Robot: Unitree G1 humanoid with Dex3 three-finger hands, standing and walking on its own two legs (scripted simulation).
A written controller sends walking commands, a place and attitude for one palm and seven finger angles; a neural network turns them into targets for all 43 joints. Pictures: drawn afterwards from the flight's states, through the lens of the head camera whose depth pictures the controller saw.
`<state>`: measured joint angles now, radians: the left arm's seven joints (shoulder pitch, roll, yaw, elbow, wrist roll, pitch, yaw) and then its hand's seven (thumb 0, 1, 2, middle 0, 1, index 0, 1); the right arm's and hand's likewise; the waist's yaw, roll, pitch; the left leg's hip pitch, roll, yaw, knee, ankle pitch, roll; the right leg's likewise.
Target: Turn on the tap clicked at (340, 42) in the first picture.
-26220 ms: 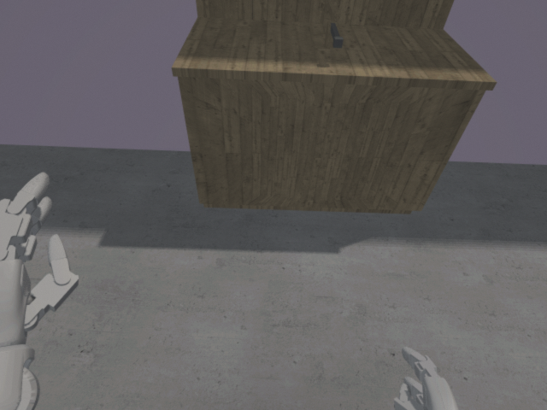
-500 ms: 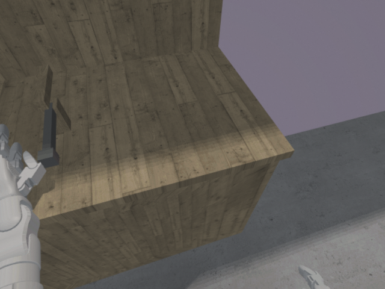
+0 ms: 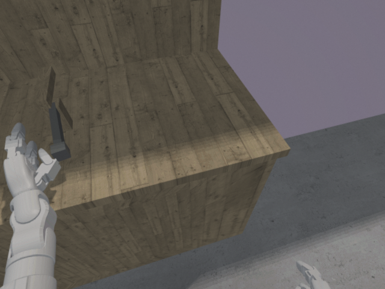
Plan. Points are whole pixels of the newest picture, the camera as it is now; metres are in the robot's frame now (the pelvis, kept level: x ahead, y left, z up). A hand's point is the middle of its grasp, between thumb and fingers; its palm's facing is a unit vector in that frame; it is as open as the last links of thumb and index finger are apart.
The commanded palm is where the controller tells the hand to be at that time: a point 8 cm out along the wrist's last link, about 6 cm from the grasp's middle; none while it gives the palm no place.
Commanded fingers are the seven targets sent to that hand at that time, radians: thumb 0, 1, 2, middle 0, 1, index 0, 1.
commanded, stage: push the lever round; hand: left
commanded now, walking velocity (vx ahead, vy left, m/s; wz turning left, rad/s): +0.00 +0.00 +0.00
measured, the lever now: (60, 151) +0.36 +0.30 +0.09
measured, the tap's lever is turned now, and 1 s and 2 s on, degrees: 10 33 66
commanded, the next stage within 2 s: none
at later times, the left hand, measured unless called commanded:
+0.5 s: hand (75, 157) +0.35 +0.27 +0.09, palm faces +0.65 -0.76 -0.04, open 7.7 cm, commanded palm +0.30 +0.29 +0.08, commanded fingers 0.00 0.90 0.90 -0.15 -0.15 -0.15 -0.15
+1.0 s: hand (93, 148) +0.37 +0.24 +0.09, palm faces +0.72 -0.69 -0.05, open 7.6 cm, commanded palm +0.33 +0.25 +0.08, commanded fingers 0.00 0.90 0.90 -0.15 -0.15 -0.15 -0.15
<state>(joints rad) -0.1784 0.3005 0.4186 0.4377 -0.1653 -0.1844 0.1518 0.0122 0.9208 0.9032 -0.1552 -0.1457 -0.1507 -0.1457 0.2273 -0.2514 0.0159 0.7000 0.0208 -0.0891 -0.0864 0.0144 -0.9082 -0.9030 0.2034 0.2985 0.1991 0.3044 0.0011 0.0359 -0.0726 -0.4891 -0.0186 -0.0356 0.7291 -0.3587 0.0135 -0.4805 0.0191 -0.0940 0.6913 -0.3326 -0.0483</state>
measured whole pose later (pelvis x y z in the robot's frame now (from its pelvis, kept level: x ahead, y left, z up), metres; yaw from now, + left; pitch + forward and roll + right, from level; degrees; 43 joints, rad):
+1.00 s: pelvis +0.00 +0.00 +0.00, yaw +0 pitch +7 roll -1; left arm -0.33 0.11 0.27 0.47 -0.01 -0.12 0.62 0.01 0.94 0.91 -0.15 -0.15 -0.15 -0.15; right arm 0.20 -0.22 -0.01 0.73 -0.03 -0.02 -0.04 0.01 -0.91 -0.90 0.20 0.30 0.20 0.30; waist -0.01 0.03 -0.10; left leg -0.50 -0.02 -0.04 0.73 -0.36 0.01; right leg -0.49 0.02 -0.09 0.70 -0.34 -0.05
